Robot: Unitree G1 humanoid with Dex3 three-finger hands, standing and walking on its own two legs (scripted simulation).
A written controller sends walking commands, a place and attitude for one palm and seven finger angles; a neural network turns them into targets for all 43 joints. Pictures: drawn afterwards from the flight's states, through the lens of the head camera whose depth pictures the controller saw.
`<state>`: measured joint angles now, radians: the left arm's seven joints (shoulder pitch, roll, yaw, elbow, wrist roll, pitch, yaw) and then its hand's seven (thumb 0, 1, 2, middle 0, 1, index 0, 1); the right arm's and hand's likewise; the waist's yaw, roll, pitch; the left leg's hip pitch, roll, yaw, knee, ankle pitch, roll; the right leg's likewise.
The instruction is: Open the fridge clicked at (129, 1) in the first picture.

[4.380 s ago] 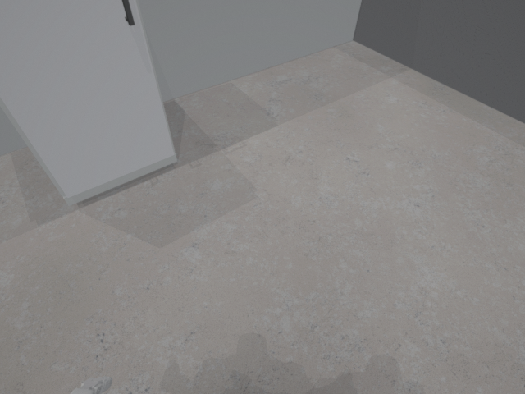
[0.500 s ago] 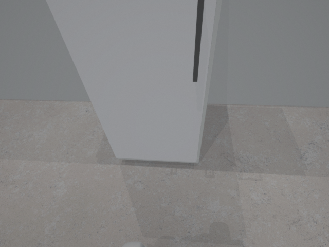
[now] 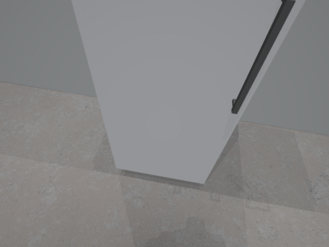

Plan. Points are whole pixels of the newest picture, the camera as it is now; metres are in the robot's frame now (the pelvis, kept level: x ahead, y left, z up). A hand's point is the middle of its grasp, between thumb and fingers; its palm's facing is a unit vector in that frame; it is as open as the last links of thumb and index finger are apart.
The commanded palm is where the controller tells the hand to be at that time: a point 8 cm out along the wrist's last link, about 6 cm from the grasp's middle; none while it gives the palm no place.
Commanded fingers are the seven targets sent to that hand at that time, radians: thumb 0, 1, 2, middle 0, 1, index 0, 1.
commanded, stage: take the last steps up to it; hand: right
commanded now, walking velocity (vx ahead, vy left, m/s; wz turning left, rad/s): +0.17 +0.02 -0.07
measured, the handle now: (254, 65) +0.55 -0.17 +0.18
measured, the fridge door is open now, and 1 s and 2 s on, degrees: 0 0 0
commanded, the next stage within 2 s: come to a stop and stand still in 0.08 s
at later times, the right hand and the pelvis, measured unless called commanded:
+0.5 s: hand out of the picture +0.05 -0.15 -0.18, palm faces +0.08 +0.98 -0.16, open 7.4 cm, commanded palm none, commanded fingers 0.00 -0.90 -0.90 0.20 0.30 0.20 0.30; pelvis +0.09 +0.00 +0.00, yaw +1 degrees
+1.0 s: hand out of the picture +0.05 -0.13 -0.14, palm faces +0.11 +0.96 -0.27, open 7.3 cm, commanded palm none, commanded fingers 0.00 -0.90 -0.90 0.20 0.30 0.20 0.30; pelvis +0.04 +0.06 +0.02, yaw -2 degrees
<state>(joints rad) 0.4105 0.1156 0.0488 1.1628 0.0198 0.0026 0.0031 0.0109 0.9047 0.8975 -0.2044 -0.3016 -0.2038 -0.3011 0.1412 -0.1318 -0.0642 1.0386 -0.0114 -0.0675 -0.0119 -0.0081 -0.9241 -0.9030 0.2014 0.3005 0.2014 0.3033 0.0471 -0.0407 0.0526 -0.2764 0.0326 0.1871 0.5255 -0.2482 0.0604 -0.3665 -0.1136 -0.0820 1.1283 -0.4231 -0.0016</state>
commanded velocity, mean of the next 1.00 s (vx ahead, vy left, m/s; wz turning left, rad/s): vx -0.01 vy -0.06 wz -0.01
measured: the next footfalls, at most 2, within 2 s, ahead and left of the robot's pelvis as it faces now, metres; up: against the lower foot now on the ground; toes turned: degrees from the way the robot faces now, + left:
right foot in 0.30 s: +0.18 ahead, -0.11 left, +0.00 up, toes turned -9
right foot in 1.24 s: +0.04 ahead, -0.12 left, +0.00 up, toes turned -4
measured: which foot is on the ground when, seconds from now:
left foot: down 0.00-1.00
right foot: up 0.00-0.28, down 0.30-0.66, up 0.68-1.00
